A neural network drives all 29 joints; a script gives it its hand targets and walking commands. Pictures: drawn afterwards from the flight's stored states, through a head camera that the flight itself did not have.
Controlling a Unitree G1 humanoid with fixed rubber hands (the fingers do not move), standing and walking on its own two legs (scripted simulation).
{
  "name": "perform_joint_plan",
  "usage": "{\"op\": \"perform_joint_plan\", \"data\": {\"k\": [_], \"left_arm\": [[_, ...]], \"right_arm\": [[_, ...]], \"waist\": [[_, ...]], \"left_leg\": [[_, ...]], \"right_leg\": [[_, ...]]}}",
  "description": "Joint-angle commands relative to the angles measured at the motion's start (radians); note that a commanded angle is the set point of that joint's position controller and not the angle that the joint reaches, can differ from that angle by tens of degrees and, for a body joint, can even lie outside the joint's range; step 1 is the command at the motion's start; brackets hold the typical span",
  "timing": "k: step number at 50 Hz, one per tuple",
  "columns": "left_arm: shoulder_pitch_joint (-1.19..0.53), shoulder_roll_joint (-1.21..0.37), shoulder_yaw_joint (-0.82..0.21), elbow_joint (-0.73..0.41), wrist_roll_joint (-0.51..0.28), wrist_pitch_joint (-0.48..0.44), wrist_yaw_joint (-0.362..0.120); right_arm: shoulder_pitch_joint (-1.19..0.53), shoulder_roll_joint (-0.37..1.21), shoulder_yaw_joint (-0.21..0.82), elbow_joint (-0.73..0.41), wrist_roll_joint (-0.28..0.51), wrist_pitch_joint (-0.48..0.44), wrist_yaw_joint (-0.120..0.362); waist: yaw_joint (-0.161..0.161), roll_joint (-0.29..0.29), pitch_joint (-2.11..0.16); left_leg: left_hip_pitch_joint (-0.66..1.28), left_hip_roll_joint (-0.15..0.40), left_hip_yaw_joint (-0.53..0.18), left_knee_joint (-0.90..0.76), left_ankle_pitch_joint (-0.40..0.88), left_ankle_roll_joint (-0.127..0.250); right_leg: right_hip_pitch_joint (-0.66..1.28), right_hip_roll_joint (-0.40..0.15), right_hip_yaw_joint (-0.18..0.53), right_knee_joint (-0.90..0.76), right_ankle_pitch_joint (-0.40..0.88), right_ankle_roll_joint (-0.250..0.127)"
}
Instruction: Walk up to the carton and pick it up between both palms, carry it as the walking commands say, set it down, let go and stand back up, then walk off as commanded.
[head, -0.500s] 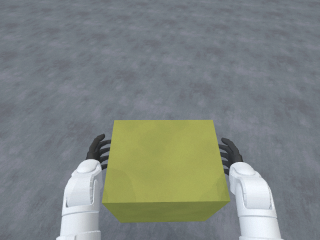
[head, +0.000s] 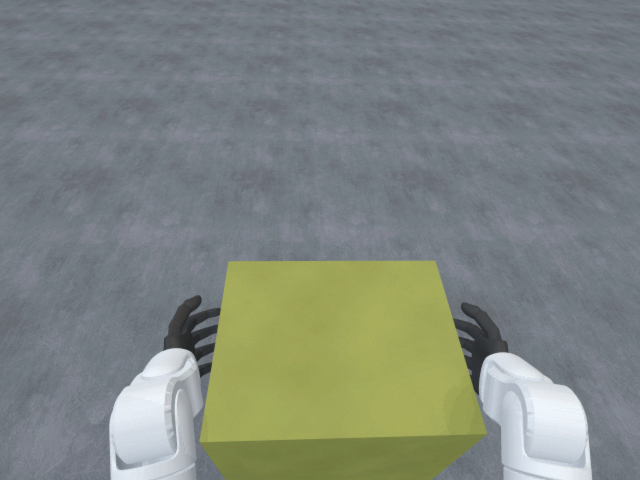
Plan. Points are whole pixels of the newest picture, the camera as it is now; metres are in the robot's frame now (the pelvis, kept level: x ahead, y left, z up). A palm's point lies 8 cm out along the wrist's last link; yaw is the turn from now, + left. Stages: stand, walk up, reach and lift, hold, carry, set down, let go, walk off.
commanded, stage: carry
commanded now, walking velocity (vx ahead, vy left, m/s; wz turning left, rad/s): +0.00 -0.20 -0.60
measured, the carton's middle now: (331, 381) +0.26 +0.01 -0.01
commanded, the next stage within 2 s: none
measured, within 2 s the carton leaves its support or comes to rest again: neither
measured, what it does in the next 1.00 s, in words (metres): steps to the right, turning right: right foot, then left foot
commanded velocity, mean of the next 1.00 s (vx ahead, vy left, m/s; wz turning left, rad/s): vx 0.00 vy -0.20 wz -0.60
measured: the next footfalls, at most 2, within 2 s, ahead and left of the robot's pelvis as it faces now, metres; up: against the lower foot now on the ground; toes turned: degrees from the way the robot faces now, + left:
right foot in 0.24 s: +0.02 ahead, -0.26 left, +0.00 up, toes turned -15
left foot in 0.56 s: -0.04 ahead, -0.12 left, +0.00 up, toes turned -7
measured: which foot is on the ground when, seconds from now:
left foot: down 0.00-0.24, up 0.26-0.54, down 0.56-0.94, up 0.96-1.00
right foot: up 0.00-0.22, down 0.24-0.56, up 0.58-0.94, down 0.96-1.00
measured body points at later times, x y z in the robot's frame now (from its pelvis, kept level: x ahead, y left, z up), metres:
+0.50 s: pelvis -0.09 -0.17 -0.01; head -0.09 -0.16 +0.44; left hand +0.21 -0.08 +0.06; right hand +0.10 -0.41 +0.06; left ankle -0.06 -0.08 -0.70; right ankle -0.02 -0.24 -0.73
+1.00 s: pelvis -0.20 -0.32 -0.02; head -0.21 -0.32 +0.43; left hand +0.12 -0.32 +0.06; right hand -0.08 -0.61 +0.05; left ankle -0.10 -0.13 -0.70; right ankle -0.24 -0.44 -0.73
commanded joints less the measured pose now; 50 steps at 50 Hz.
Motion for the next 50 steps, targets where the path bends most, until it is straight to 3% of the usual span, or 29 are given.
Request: {"op": "perform_joint_plan", "data": {"k": [1, 2, 6, 7, 9, 11, 12, 13, 14, 16, 17, 22, 23, 24, 26, 27, 28, 29, 30, 33, 36, 42, 43, 45, 46, 47, 48, 49, 50], "left_arm": [[-0.600, -0.854, -0.817, -0.143, -0.443, -0.012, -0.260], [-0.556, -0.871, -0.810, -0.063, -0.443, -0.008, -0.248], [-0.522, -0.868, -0.816, -0.077, -0.458, -0.003, -0.240], [-0.505, -0.850, -0.780, -0.039, -0.425, 0.007, -0.241], [-0.509, -0.868, -0.800, -0.027, -0.449, 0.010, -0.246], [-0.440, -0.879, -0.791, 0.034, -0.429, 0.005, -0.252], [-0.539, -0.903, -0.795, 0.005, -0.441, 0.002, -0.268], [-0.467, -0.839, -0.775, 0.064, -0.420, 0.004, -0.267], [-0.445, -0.858, -0.773, 0.029, -0.408, -0.015, -0.274], [-0.497, -0.862, -0.767, -0.031, -0.418, -0.023, -0.275], [-0.572, -0.895, -0.791, -0.124, -0.414, -0.036, -0.270], [-0.484, -0.923, -0.773, -0.114, -0.408, -0.029, -0.253], [-0.451, -0.907, -0.769, -0.077, -0.393, -0.032, -0.248], [-0.499, -0.887, -0.783, -0.120, -0.405, -0.029, -0.237], [-0.467, -0.864, -0.794, -0.101, -0.386, -0.027, -0.237], [-0.504, -0.878, -0.831, -0.088, -0.407, -0.027, -0.242], [-0.536, -0.883, -0.855, -0.158, -0.421, -0.025, -0.244], [-0.538, -0.866, -0.825, -0.110, -0.423, -0.014, -0.246], [-0.568, -0.855, -0.853, -0.152, -0.451, -0.022, -0.251], [-0.521, -0.848, -0.816, -0.063, -0.430, -0.019, -0.248], [-0.481, -0.823, -0.787, -0.069, -0.420, -0.019, -0.243], [-0.553, -0.864, -0.825, -0.060, -0.446, 0.001, -0.244], [-0.553, -0.866, -0.822, -0.079, -0.439, 0.006, -0.250], [-0.490, -0.880, -0.818, -0.017, -0.426, 0.011, -0.256], [-0.512, -0.884, -0.817, -0.049, -0.436, 0.001, -0.261], [-0.548, -0.878, -0.779, -0.040, -0.431, -0.002, -0.268], [-0.508, -0.825, -0.776, -0.038, -0.432, -0.002, -0.262], [-0.389, -0.827, -0.764, 0.035, -0.397, -0.008, -0.259], [-0.436, -0.855, -0.785, -0.048, -0.415, -0.027, -0.262]], "right_arm": [[-0.635, 0.814, 0.749, -0.265, 0.391, -0.045, 0.216], [-0.612, 0.773, 0.701, -0.245, 0.375, -0.041, 0.212], [-0.569, 0.738, 0.689, -0.247, 0.365, -0.020, 0.201], [-0.540, 0.754, 0.681, -0.175, 0.337, -0.010, 0.203], [-0.456, 0.766, 0.668, -0.101, 0.321, -0.001, 0.206], [-0.477, 0.742, 0.661, -0.124, 0.309, -0.010, 0.203], [-0.600, 0.768, 0.698, -0.182, 0.318, -0.017, 0.202], [-0.526, 0.762, 0.666, -0.087, 0.301, -0.014, 0.201], [-0.609, 0.791, 0.732, -0.181, 0.350, -0.029, 0.207], [-0.670, 0.837, 0.768, -0.192, 0.394, -0.037, 0.222], [-0.732, 0.871, 0.790, -0.245, 0.419, -0.042, 0.232], [-0.716, 0.849, 0.783, -0.293, 0.440, -0.050, 0.216], [-0.621, 0.811, 0.760, -0.230, 0.417, -0.046, 0.216], [-0.572, 0.832, 0.752, -0.161, 0.408, -0.038, 0.219], [-0.556, 0.819, 0.763, -0.189, 0.409, -0.040, 0.228], [-0.599, 0.829, 0.730, -0.168, 0.418, -0.041, 0.228], [-0.540, 0.800, 0.721, -0.180, 0.390, -0.046, 0.232], [-0.515, 0.837, 0.703, -0.122, 0.379, -0.047, 0.226], [-0.480, 0.822, 0.683, -0.111, 0.378, -0.063, 0.225], [-0.556, 0.797, 0.712, -0.202, 0.381, -0.054, 0.215], [-0.494, 0.760, 0.687, -0.177, 0.357, -0.033, 0.222], [-0.500, 0.732, 0.674, -0.179, 0.319, -0.019, 0.211], [-0.517, 0.745, 0.680, -0.188, 0.334, -0.020, 0.214], [-0.545, 0.737, 0.674, -0.192, 0.333, -0.016, 0.209], [-0.586, 0.793, 0.719, -0.242, 0.341, -0.025, 0.203], [-0.595, 0.773, 0.704, -0.206, 0.339, -0.013, 0.210], [-0.495, 0.772, 0.699, -0.155, 0.320, -0.017, 0.208], [-0.555, 0.785, 0.728, -0.211, 0.351, -0.028, 0.205], [-0.596, 0.829, 0.768, -0.211, 0.390, -0.034, 0.217]], "waist": [[0.023, 0.132, -0.191], [0.009, 0.178, -0.195], [0.006, 0.325, -0.229], [0.000, 0.283, -0.220], [0.004, 0.382, -0.242], [0.024, 0.220, -0.229], [0.059, -0.057, -0.207], [0.022, -0.291, -0.241], [0.042, -0.342, -0.281], [0.032, -0.230, -0.297], [0.032, -0.141, -0.294], [0.027, -0.140, -0.327], [0.027, -0.143, -0.257], [0.020, -0.077, -0.283], [0.020, -0.119, -0.270], [0.012, -0.031, -0.274], [0.002, 0.025, -0.302], [-0.008, 0.262, -0.305], [0.014, 0.354, -0.172], [0.017, 0.027, -0.215], [0.018, 0.237, -0.179], [0.001, 0.348, -0.191], [0.004, 0.430, -0.193], [0.008, 0.378, -0.216], [0.031, 0.246, -0.273], [0.060, -0.036, -0.242], [0.042, -0.254, -0.245], [0.045, -0.340, -0.302], [0.050, -0.237, -0.305]], "left_leg": [[0.112, 0.324, -0.171, -0.251, 0.348, 0.071], [0.214, 0.257, -0.106, -0.184, 0.446, 0.063], [0.234, 0.265, 0.016, -0.125, 0.556, 0.035], [0.134, 0.294, -0.029, -0.172, 0.464, 0.040], [0.205, 0.333, -0.023, -0.133, 0.462, 0.012], [0.164, 0.245, 0.065, 0.056, 0.297, -0.079], [-0.103, 0.179, 0.065, 0.225, -0.062, -0.144], [-0.314, 0.061, 0.060, 0.424, -0.425, -0.188], [-0.309, 0.059, -0.069, 0.545, -0.426, -0.168], [-0.390, 0.028, -0.116, 0.644, -0.320, -0.148], [-0.327, 0.039, -0.124, 0.611, -0.244, -0.122], [-0.091, -0.059, -0.066, 0.324, -0.121, -0.059], [-0.123, -0.054, -0.085, 0.263, -0.145, -0.045], [-0.076, -0.074, -0.091, 0.204, -0.159, -0.017], [0.122, -0.109, -0.046, 0.016, -0.158, -0.003], [0.220, -0.089, -0.038, -0.170, -0.085, -0.010], [0.413, 0.019, -0.154, -0.286, -0.084, 0.020], [0.482, 0.353, -0.457, -0.390, -0.188, 0.114], [0.324, 0.567, -0.595, -0.405, 0.143, 0.192], [0.299, 0.370, -0.219, -0.223, 0.550, 0.085], [0.251, 0.250, -0.022, -0.137, 0.594, 0.032], [0.227, 0.318, 0.017, -0.136, 0.598, 0.011], [0.217, 0.346, 0.006, -0.142, 0.467, 0.004], [0.217, 0.351, 0.018, -0.094, 0.372, -0.044], [0.157, 0.314, 0.033, 0.048, 0.371, -0.086], [-0.047, 0.229, 0.045, 0.248, 0.017, -0.137], [-0.285, 0.134, 0.013, 0.456, -0.421, -0.167], [-0.356, 0.066, -0.059, 0.534, -0.461, -0.174], [-0.383, 0.050, -0.091, 0.607, -0.435, -0.163]], "right_leg": [[0.001, -0.155, 0.079, 0.135, 0.094, 0.033], [-0.047, -0.094, -0.006, 0.068, 0.060, 0.061], [0.118, -0.091, -0.077, -0.195, -0.011, 0.083], [0.186, -0.059, -0.113, -0.173, -0.021, 0.070], [0.207, -0.075, -0.080, -0.317, -0.005, 0.052], [0.340, -0.046, -0.080, -0.559, 0.102, 0.048], [0.504, -0.206, 0.124, -0.638, 0.323, 0.002], [0.595, -0.392, 0.369, -0.554, 0.804, -0.071], [0.515, -0.380, 0.334, -0.525, 0.915, -0.165], [0.584, -0.303, 0.265, -0.476, 0.882, -0.134], [0.493, -0.296, 0.243, -0.514, 0.629, -0.126], [0.390, -0.227, 0.283, -0.695, 0.023, -0.098], [0.394, -0.263, 0.336, -0.691, 0.143, -0.139], [0.428, -0.256, 0.359, -0.682, 0.228, -0.121], [0.302, -0.219, 0.311, -0.742, 0.179, -0.072], [0.257, -0.206, 0.290, -0.690, 0.182, -0.041], [0.106, -0.119, 0.241, -0.612, 0.108, 0.024], [-0.051, -0.009, 0.095, -0.258, -0.036, 0.106], [-0.175, -0.061, 0.062, 0.027, -0.118, 0.044], [-0.092, -0.115, 0.099, 0.198, 0.051, 0.047], [-0.035, -0.081, -0.018, 0.100, 0.097, 0.075], [0.144, -0.064, -0.111, -0.161, -0.052, 0.074], [0.155, -0.055, -0.147, -0.188, -0.056, 0.063], [0.246, -0.044, -0.147, -0.363, -0.027, 0.048], [0.375, -0.076, -0.030, -0.528, 0.080, 0.019], [0.499, -0.184, 0.110, -0.590, 0.366, -0.007], [0.605, -0.382, 0.359, -0.473, 0.940, -0.075], [0.632, -0.371, 0.343, -0.400, 1.367, -0.192], [0.665, -0.341, 0.291, -0.380, 1.363, -0.178]]}}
